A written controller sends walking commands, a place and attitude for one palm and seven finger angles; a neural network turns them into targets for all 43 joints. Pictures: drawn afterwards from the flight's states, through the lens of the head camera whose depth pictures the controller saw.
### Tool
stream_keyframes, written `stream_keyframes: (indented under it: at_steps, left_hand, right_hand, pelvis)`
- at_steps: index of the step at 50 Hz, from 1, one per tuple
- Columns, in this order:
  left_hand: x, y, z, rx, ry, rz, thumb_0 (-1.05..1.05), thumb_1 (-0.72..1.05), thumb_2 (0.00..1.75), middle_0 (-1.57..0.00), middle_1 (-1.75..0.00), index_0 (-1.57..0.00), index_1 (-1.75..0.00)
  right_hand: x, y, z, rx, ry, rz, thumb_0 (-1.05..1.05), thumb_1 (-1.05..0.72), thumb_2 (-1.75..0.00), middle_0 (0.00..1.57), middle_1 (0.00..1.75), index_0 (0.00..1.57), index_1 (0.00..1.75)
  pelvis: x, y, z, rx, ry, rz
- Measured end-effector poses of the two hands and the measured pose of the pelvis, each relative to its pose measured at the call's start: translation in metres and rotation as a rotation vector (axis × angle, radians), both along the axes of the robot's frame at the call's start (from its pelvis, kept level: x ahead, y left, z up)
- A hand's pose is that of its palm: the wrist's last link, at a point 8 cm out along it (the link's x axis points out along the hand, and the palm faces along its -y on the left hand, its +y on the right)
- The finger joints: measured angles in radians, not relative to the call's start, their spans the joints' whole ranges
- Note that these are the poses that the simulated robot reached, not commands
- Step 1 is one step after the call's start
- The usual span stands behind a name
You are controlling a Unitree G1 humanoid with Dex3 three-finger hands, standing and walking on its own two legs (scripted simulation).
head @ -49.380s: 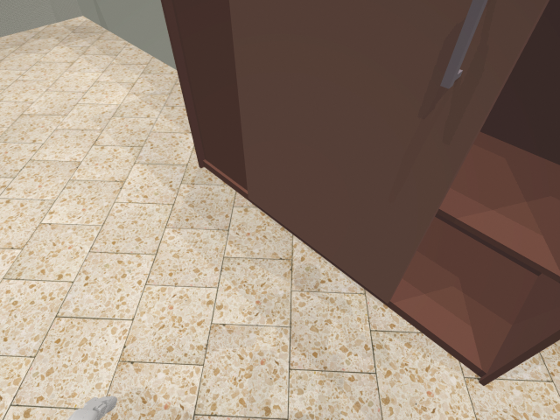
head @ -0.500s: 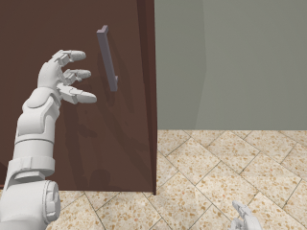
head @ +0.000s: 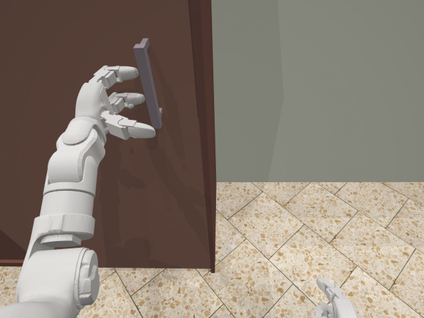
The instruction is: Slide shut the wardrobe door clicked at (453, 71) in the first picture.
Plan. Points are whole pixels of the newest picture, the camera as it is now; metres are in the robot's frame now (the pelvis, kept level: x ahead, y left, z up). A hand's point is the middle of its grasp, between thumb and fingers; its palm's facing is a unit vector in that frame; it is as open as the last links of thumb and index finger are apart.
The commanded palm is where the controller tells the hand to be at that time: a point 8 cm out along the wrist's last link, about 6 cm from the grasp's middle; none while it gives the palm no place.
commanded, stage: feel for the door with the fingertips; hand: left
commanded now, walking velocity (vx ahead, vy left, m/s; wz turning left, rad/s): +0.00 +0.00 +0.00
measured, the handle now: (151, 86) +0.48 +0.14 +0.23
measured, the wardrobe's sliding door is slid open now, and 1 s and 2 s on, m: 0.00 0.00 0.00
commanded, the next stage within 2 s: slide the fingers in behind the handle in 0.60 s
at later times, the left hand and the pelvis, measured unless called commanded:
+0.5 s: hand (137, 100) +0.43 +0.15 +0.23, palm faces +0.05 -1.00 -0.01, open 14.0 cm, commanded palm +0.41 +0.21 +0.23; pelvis +0.01 +0.00 +0.00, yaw +0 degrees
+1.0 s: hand (134, 100) +0.43 +0.16 +0.23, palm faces +0.03 -1.00 -0.01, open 14.0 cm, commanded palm +0.40 +0.21 +0.23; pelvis +0.00 +0.00 +0.00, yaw +0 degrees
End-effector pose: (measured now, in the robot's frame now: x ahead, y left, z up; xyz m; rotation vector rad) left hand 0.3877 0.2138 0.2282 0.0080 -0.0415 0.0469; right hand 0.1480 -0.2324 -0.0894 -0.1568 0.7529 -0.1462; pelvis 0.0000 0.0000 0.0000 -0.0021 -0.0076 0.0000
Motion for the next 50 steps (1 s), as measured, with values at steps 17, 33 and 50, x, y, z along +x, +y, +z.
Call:
stream_keyframes:
  at_steps: [17,33,50]
  left_hand:
    - [0.016,-0.004,0.003,0.010,0.019,-0.009,-0.01,-0.50,0.30,-0.30,-1.20,-0.30,-1.20]
    - [0.020,0.000,0.007,0.011,-0.005,0.017,-0.01,-0.50,0.30,-0.31,-1.20,-0.30,-1.20]
    - [0.018,-0.002,0.001,0.008,-0.011,-0.015,-0.01,-0.50,0.30,-0.30,-1.20,-0.30,-1.20]
  right_hand:
    - [-0.011,-0.012,-0.010,-0.015,0.069,-0.016,0.01,-0.91,-0.90,0.20,0.30,0.20,0.30]
    - [-0.024,-0.019,-0.012,-0.017,0.093,-0.042,0.01,-0.91,-0.90,0.20,0.30,0.20,0.30]
    - [-0.029,-0.015,-0.010,-0.021,0.083,-0.045,0.01,-0.91,-0.90,0.20,0.30,0.20,0.30]
  pelvis:
    - [0.006,-0.003,0.000,0.000,0.014,0.010]
    - [0.006,-0.006,0.000,0.000,0.013,0.002]
    - [0.002,-0.001,0.000,-0.002,0.017,0.001]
